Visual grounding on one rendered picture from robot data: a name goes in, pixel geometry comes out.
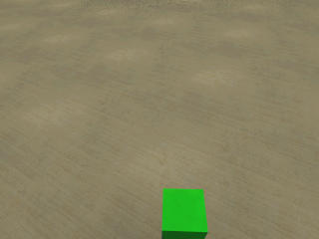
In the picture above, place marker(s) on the carton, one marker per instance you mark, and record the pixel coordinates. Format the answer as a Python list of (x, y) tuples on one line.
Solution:
[(183, 214)]

